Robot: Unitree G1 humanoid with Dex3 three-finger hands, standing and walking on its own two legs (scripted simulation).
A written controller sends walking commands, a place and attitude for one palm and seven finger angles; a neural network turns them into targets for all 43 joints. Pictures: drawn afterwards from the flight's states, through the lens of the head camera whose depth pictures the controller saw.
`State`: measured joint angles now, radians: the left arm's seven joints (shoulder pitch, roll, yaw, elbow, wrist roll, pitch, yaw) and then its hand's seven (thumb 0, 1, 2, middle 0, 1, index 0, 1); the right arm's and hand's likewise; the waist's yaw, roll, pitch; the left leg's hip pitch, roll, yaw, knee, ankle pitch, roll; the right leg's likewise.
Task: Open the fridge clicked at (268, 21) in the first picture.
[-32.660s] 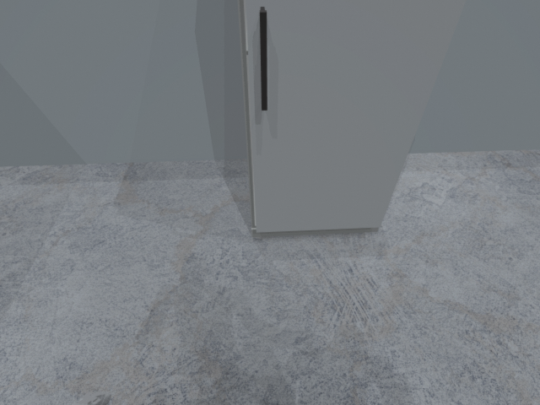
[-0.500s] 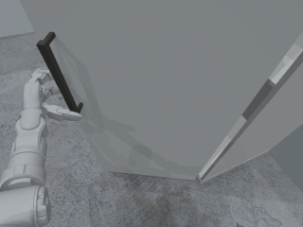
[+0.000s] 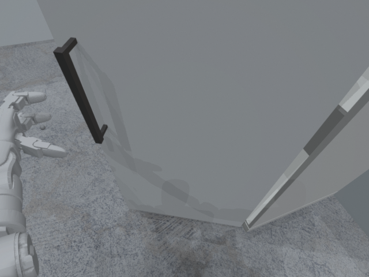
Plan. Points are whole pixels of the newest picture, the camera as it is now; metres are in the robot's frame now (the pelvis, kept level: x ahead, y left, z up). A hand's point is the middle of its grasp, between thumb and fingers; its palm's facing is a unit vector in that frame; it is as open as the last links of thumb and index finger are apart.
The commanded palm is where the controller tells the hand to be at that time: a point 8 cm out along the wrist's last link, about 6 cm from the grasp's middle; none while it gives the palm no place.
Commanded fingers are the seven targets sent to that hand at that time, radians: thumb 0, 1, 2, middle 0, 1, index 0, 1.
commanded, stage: slip the hand off the handle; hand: left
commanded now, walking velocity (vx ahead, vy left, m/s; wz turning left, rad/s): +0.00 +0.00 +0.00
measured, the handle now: (87, 99) +0.46 +0.25 +0.12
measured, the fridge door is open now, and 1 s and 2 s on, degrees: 60 60 60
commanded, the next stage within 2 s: draw the hand back to the body in 1.12 s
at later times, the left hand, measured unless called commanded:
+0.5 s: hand (33, 142) +0.36 +0.34 +0.09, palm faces +0.28 -0.94 -0.18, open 14.7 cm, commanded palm +0.31 +0.37 +0.11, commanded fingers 0.00 -0.55 0.20 -0.25 -1.15 -0.25 -1.15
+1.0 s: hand (17, 181) +0.26 +0.32 +0.10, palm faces +0.33 -0.92 -0.20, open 14.7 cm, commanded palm +0.24 +0.35 +0.11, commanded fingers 0.00 -0.55 0.20 -0.25 -1.15 -0.25 -1.15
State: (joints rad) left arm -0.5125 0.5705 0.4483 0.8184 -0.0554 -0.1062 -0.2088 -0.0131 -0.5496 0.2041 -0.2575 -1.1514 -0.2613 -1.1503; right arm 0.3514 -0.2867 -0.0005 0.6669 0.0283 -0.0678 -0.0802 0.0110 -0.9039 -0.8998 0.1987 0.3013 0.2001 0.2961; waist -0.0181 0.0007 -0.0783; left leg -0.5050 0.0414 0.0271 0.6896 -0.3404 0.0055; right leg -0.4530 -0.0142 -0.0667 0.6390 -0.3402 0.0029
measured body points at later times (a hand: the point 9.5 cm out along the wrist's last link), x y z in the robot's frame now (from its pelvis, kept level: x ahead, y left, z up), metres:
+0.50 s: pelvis -0.01 +0.02 +0.00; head +0.02 +0.03 +0.44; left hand +0.33 +0.39 +0.10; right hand +0.06 -0.25 -0.11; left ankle +0.00 +0.11 -0.72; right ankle -0.02 -0.12 -0.72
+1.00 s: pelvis -0.02 +0.00 +0.00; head -0.01 +0.00 +0.45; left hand +0.24 +0.37 +0.11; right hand +0.17 -0.24 -0.08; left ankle +0.00 +0.11 -0.72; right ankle -0.02 -0.12 -0.72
